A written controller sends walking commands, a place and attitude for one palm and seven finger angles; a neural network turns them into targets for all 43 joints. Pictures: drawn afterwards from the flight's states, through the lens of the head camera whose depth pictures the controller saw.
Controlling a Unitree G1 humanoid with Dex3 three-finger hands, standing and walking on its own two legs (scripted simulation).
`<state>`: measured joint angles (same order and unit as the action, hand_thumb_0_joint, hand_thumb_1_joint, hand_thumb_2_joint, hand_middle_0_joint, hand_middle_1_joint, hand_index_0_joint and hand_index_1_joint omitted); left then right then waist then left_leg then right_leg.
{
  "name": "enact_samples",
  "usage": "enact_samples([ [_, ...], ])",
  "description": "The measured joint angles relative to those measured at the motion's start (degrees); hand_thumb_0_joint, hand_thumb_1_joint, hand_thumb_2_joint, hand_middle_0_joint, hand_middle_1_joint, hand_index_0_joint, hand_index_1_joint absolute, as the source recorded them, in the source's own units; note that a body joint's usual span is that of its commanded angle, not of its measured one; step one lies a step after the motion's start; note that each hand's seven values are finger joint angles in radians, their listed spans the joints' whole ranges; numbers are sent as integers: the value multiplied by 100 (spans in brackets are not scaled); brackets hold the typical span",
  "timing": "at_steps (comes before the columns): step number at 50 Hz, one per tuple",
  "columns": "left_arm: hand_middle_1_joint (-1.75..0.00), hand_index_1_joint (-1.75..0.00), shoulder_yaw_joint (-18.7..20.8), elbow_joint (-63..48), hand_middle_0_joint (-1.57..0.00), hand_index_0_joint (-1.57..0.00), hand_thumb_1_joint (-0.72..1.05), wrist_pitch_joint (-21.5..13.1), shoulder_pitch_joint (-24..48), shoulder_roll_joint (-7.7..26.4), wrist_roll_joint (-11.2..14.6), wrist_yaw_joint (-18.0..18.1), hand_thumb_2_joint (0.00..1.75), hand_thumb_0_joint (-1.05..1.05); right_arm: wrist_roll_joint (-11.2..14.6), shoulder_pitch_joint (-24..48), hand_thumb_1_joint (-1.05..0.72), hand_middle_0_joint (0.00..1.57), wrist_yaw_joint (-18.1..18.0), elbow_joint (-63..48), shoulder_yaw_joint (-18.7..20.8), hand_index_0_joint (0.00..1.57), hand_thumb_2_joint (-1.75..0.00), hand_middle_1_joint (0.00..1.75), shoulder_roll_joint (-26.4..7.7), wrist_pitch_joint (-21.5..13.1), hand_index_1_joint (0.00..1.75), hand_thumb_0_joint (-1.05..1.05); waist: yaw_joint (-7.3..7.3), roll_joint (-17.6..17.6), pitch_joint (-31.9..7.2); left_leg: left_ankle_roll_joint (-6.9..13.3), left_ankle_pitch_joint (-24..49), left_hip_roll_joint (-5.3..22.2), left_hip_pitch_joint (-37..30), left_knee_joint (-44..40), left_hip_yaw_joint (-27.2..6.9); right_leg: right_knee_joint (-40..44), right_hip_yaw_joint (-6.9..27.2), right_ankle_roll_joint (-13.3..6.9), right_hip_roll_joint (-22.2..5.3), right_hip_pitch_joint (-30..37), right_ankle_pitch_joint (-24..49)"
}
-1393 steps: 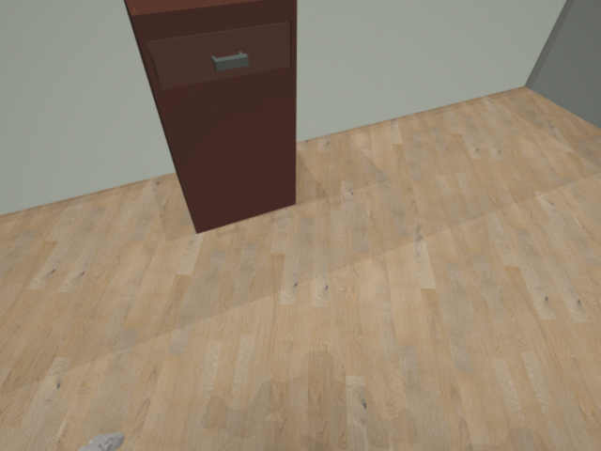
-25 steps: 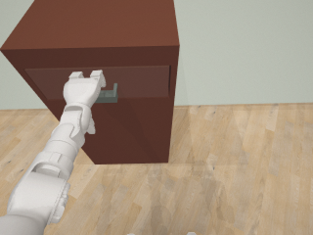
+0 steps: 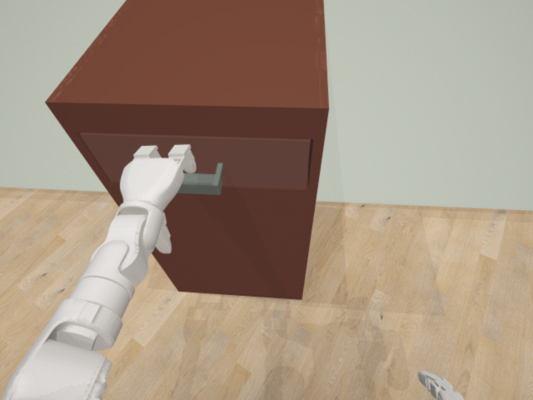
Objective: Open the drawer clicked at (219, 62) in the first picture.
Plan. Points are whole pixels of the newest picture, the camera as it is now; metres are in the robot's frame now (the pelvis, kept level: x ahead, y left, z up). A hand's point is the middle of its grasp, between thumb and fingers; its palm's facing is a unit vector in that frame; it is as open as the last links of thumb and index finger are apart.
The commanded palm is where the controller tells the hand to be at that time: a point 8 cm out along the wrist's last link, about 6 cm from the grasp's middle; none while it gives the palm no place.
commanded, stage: re-aim the fingers above the handle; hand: left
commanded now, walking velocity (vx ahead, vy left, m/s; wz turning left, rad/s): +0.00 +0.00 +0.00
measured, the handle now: (196, 175) +0.51 +0.18 -0.01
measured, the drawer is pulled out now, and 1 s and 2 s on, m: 0.00 0.00 0.00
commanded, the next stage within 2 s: lower the fingers behind the handle in 1.90 s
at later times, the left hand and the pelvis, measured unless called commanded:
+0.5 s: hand (173, 189) +0.43 +0.19 +0.05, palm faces -0.01 +0.00 -1.00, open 13.8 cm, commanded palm +0.41 +0.19 +0.11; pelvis -0.02 -0.01 +0.00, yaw -1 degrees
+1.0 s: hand (173, 190) +0.43 +0.19 +0.04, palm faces -0.05 -0.01 -1.00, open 13.8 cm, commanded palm +0.41 +0.17 +0.11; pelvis -0.01 +0.00 +0.00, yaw -2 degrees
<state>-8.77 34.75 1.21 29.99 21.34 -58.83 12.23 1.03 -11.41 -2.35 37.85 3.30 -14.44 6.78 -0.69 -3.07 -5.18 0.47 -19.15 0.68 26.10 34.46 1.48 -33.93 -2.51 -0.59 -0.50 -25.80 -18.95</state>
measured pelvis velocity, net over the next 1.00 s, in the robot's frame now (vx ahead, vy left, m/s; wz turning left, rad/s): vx -0.01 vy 0.00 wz -0.03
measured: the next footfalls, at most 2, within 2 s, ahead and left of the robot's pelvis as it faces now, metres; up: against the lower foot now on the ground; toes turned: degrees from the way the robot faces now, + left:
none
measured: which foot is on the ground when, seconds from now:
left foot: down 0.00-1.00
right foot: down 0.00-1.00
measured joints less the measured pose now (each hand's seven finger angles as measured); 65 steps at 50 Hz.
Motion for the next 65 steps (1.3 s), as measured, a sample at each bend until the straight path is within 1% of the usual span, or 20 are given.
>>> enact_samples([
  [4,-120,-120,-95,223,-32,-32,-49,166,255,10,4,68,30,0,15,46,-91,20,0,88,-1,20,-90,30,-9,-3,30,0,-23,-20,-4,-21,16,-8,43,36,-62,-44,-61,-24,-8,-23,-10],
  [9,-120,-120,-251,644,-32,-32,-49,328,601,-65,81,-145,30,0,33,13,-91,20,-25,123,-54,20,-90,30,7,62,30,0,60,-32,4,-31,57,-14,56,26,-83,-67,-81,-40,-14,-46,5],
  [14,-120,-120,-160,792,-32,-32,-49,15,717,-157,80,-273,30,0,1,-123,-91,21,-77,107,-84,20,-90,30,29,96,30,0,189,-22,18,-36,72,3,77,29,-21,-116,-18,-47,2,-115,21],
  [18,-120,-120,109,920,-32,-32,-49,-247,743,-135,-48,-64,30,0,-16,-268,-91,21,-103,123,-81,20,-90,30,36,77,30,0,263,-7,11,-41,68,28,143,57,66,-193,70,-52,25,-240,25],
  [20,-120,-120,238,1032,-32,-32,-49,-251,771,-72,-135,95,30,0,-12,-340,-91,21,-104,144,-75,20,-90,30,33,59,30,0,285,-6,9,-44,69,39,197,75,101,-229,104,-56,36,-317,30],
  [24,-120,-120,361,1283,-32,-32,-49,-54,839,101,-212,289,30,1,5,-484,-91,20,-84,204,-40,20,-90,30,13,10,30,0,292,-34,19,-45,93,56,295,82,131,-242,135,-60,53,-430,63],
  [27,-120,-120,333,1409,-32,-32,-49,96,852,193,-127,234,30,0,26,-585,-91,20,-75,262,-6,20,-90,30,-16,-11,30,0,282,-68,23,-39,117,57,301,51,122,-192,126,-55,56,-423,94],
  [30,-120,-120,146,1420,-32,-32,-49,132,880,193,30,45,30,0,49,-665,-91,21,-93,311,31,20,-90,30,-36,-34,30,0,280,-72,37,-29,139,41,259,13,73,-123,79,-47,41,-345,113],
  [35,-120,-120,-64,1266,-32,-32,-49,-223,949,27,72,-130,30,0,28,-652,-91,21,-136,331,56,20,-90,30,-60,-92,30,0,310,-15,47,-13,134,18,229,24,36,-94,42,-33,18,-282,113],
  [40,-120,-120,160,1287,-32,-32,-49,-464,1052,-120,-147,229,30,0,-3,-495,-91,20,-111,268,29,20,-90,30,-54,-139,30,0,378,34,-18,4,87,23,307,95,121,-183,129,-15,22,-402,92],
  [42,-120,-120,310,1372,-32,-32,-49,-338,1088,-101,-219,423,30,0,-7,-431,-91,20,-87,232,-2,20,-90,30,-35,-147,30,0,389,39,-42,10,77,33,334,101,177,-208,185,-7,32,-461,94],
  [45,-120,-120,327,1622,-32,-32,-49,84,1171,-37,-251,567,30,1,5,-396,-91,20,-21,191,-27,20,-90,30,-2,-152,30,0,363,16,-76,16,81,39,370,84,216,-199,225,2,40,-514,109],
  [48,-120,-120,201,1616,-32,-32,-49,471,1066,-42,-133,411,30,0,27,-429,-91,20,47,165,-26,20,-90,30,19,-115,30,0,291,-28,-103,26,98,39,332,21,217,-114,226,12,42,-464,137],
  [50,-120,-120,68,1424,-32,-32,-49,580,889,-79,3,194,30,0,39,-468,-91,20,50,150,-17,20,-90,30,32,-70,30,0,255,-52,-115,34,104,28,259,-26,187,-44,196,20,33,-366,143],
  [52,-120,-120,-120,1159,-32,-32,-49,553,709,-144,121,-16,30,0,42,-494,-91,21,26,147,-5,20,-90,30,41,-44,30,0,227,-60,-103,40,99,9,167,-52,140,6,149,29,15,-243,130],
  [55,-120,-120,-345,809,-32,-32,-49,264,557,-262,158,-186,30,0,30,-455,-91,21,-32,160,-2,20,-90,30,51,-48,30,0,212,-30,-48,44,78,-22,70,-38,72,12,82,35,-17,-107,91],
  [57,-120,-120,-420,664,-32,-32,-49,29,550,-350,93,-136,30,0,12,-393,-91,21,-53,167,2,20,-90,30,57,-75,30,0,206,-3,-22,43,60,-35,59,-2,53,-25,64,35,-31,-89,65],
  [60,-120,-120,-323,626,-32,-32,-49,-202,653,-434,-77,148,30,0,-18,-258,-91,21,-51,183,-13,20,-90,30,67,-106,30,0,212,25,-7,38,38,-34,91,55,75,-104,86,28,-32,-141,41],
  [62,-120,-120,-180,733,-32,-32,-49,-147,776,-453,-184,401,30,0,-29,-180,-91,21,-26,195,-31,20,-90,30,79,-124,30,0,211,28,-24,33,36,-28,132,74,109,-153,121,23,-26,-211,37],
  [65,-120,-120,20,1067,-32,-32,-49,246,976,-395,-282,644,30,1,-30,-110,-91,20,26,203,-87,20,-90,30,91,-102,30,0,202,4,-61,23,58,-14,173,52,162,-180,175,13,-11,-297,53],
])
